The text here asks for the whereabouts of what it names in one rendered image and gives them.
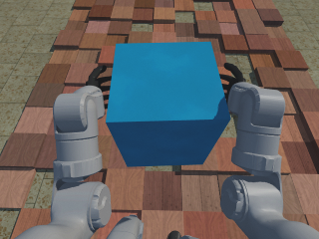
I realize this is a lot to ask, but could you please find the robot right hand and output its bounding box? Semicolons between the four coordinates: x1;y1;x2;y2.
219;63;246;105

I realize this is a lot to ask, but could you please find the left robot thigh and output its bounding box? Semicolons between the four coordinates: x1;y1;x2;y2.
106;216;145;239

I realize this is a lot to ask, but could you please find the carton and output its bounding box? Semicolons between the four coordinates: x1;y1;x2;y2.
106;42;231;167

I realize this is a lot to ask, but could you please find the robot right upper arm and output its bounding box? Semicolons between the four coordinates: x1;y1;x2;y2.
220;174;319;239

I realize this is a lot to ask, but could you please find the robot left hand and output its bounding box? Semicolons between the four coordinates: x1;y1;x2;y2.
86;65;112;110

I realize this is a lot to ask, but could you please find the robot left forearm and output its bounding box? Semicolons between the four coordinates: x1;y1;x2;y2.
50;86;106;219

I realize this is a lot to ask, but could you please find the robot left upper arm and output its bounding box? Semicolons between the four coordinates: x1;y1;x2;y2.
14;181;112;239

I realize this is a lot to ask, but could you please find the robot right forearm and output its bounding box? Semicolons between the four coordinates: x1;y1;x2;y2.
227;82;286;211

